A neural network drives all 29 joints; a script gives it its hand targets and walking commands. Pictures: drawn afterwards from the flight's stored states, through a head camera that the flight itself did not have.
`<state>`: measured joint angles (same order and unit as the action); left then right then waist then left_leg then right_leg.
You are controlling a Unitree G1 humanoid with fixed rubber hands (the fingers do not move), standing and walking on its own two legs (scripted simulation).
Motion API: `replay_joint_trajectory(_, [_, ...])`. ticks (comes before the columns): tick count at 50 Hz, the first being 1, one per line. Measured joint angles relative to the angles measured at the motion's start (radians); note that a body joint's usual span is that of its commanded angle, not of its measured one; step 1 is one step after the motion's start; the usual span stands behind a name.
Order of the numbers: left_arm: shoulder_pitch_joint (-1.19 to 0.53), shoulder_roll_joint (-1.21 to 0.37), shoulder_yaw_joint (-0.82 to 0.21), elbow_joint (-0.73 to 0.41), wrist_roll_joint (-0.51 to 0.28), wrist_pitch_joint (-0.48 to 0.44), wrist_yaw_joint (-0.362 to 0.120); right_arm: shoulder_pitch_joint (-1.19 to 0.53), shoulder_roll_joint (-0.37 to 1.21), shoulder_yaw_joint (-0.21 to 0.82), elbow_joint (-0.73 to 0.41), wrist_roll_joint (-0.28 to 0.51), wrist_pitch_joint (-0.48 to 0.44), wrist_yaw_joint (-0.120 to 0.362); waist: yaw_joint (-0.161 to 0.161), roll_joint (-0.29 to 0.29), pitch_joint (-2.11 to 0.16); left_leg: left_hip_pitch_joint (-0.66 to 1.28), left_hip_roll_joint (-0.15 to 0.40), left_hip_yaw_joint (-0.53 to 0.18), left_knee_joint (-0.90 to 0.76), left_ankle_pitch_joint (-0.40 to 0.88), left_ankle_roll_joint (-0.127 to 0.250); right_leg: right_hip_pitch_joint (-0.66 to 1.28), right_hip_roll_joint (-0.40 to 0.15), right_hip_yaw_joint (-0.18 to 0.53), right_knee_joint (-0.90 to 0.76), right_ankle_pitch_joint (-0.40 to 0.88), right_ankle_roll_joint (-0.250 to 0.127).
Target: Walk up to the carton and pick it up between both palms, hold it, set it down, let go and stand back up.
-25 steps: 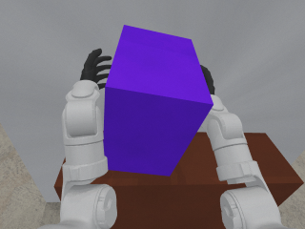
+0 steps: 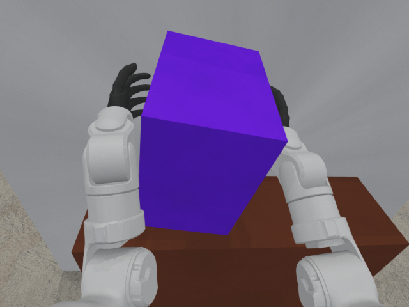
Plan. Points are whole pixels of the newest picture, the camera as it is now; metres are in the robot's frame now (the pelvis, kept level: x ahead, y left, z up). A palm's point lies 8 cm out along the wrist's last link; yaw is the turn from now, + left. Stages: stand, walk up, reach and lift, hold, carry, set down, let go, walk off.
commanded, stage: hold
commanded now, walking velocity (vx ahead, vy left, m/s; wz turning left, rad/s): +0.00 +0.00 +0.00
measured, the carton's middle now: (198, 137) +0.38 +0.00 +0.20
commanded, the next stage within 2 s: none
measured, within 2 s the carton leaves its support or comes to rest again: neither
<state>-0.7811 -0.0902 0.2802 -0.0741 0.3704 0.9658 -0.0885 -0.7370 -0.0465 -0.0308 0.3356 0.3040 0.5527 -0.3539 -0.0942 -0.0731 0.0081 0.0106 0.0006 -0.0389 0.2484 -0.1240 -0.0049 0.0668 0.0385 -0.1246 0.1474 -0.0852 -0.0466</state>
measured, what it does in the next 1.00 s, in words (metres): stands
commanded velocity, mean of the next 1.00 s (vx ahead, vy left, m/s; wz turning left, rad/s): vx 0.00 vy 0.00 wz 0.00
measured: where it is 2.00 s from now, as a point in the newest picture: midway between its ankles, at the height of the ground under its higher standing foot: outside the picture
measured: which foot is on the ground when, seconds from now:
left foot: down 0.00-1.00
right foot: down 0.00-1.00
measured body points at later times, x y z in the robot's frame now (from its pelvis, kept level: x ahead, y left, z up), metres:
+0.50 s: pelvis -0.01 +0.00 +0.00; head -0.06 +0.04 +0.44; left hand +0.36 +0.14 +0.27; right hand +0.36 -0.13 +0.24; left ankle +0.02 +0.12 -0.75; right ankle +0.01 -0.08 -0.75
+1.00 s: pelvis -0.01 +0.00 +0.00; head -0.06 +0.03 +0.44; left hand +0.36 +0.13 +0.27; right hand +0.36 -0.14 +0.23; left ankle +0.02 +0.12 -0.75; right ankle +0.01 -0.08 -0.75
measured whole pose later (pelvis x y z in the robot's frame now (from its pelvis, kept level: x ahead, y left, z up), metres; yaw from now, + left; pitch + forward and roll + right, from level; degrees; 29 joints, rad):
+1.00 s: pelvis -0.01 +0.00 +0.00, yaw +0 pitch -9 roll +0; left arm -0.82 -0.09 0.29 -0.02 0.39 0.96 -0.09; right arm -0.77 -0.04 -0.06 0.39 0.29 0.55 -0.33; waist -0.09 -0.08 0.03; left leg 0.01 0.00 -0.04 0.25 -0.11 -0.01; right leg 0.06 0.04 -0.12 0.18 -0.09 -0.05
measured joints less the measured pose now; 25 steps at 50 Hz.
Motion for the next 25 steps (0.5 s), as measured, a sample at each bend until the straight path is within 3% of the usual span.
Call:
replay_joint_trajectory(12, [0.030,-0.002,-0.016,-0.055,0.000,0.022,0.003,0.022,-0.001,0.019,-0.024,0.012,-0.004,-0.002,-0.001,-0.013,0.014,0.013,-0.004,0.002,0.005,-0.003,0.003,0.012,-0.004,0.002,0.006,-0.003,0.001])
replay_joint_trajectory(25, [0.008,-0.001,-0.009,-0.031,0.006,0.020,0.011,-0.004,0.006,-0.003,0.008,-0.004,-0.004,0.016,0.000,-0.014,0.022,0.016,-0.006,0.002,0.000,0.007,0.005,0.013,-0.007,0.000,0.006,0.005,0.003])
